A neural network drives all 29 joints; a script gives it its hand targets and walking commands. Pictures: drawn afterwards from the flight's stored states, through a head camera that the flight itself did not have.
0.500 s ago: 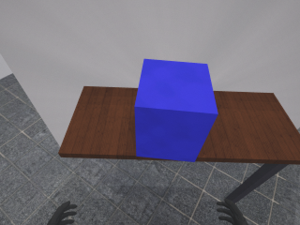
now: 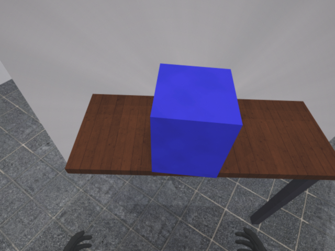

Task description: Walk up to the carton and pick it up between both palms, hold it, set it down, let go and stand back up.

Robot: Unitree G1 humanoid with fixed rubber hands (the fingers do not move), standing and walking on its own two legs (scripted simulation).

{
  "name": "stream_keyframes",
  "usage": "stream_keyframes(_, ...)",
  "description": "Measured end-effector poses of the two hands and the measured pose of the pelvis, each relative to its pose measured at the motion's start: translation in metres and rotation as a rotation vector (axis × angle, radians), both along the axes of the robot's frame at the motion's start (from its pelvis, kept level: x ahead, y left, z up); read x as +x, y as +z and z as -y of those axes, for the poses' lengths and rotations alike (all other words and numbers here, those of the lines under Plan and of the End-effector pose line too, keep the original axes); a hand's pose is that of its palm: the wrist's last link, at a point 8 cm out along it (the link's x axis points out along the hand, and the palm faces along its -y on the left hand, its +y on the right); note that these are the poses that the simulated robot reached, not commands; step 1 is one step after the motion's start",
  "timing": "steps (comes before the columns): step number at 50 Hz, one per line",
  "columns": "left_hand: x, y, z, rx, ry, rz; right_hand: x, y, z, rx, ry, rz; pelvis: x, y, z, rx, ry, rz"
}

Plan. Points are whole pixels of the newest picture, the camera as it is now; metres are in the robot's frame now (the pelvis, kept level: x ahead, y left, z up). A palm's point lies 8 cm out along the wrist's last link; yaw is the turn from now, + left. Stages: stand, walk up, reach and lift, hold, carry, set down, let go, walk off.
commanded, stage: stand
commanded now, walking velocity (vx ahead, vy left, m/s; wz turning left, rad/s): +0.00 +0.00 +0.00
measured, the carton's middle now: (189, 123) +0.46 -0.07 +0.03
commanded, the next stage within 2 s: walk up in 1.02 s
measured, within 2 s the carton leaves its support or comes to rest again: neither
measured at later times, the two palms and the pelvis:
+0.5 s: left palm out of the picture +0.11 +0.24 -0.12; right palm out of the picture +0.10 -0.23 -0.12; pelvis +0.01 +0.00 +0.00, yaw -1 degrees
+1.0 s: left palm out of the picture +0.06 +0.23 -0.13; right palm out of the picture +0.05 -0.21 -0.13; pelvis +0.03 +0.01 +0.01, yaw -1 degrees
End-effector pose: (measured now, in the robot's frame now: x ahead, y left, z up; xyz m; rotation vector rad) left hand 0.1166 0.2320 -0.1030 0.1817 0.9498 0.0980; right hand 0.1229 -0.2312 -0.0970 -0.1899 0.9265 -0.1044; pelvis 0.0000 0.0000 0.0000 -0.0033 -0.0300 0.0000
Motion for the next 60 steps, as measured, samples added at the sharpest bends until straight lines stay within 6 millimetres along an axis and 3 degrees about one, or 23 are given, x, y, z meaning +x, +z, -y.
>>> stream_keyframes(7, 0.006, -0.007, 0.013, -0.037, -0.017, -0.017, -0.015, -0.010, -0.013, 0.028, -0.017, -0.061, 0.001, 0.001, -0.002, 0.002, -0.008, -0.012)
stream_keyframes(21, 0.001, -0.012, -0.002, 0.001, 0.039, -0.066, -0.020, -0.019, -0.006, 0.011, -0.065, -0.099, 0.011, 0.000, -0.004, 0.006, -0.013, -0.004)
stream_keyframes(27, -0.011, -0.018, -0.004, 0.002, 0.062, -0.119, -0.025, -0.020, -0.005, -0.001, -0.084, -0.131, 0.014, 0.002, -0.006, 0.005, -0.014, -0.005)
stream_keyframes(41, -0.048, -0.027, -0.007, 0.003, 0.110, -0.270, -0.061, -0.032, -0.011, 0.014, -0.125, -0.280, 0.021, 0.006, -0.009, 0.005, -0.012, -0.001)
stream_keyframes(60, -0.074, -0.035, 0.005, -0.030, 0.132, -0.394, -0.086, -0.038, -0.027, 0.034, -0.149, -0.405, 0.030, 0.010, -0.013, 0.006, -0.008, 0.017)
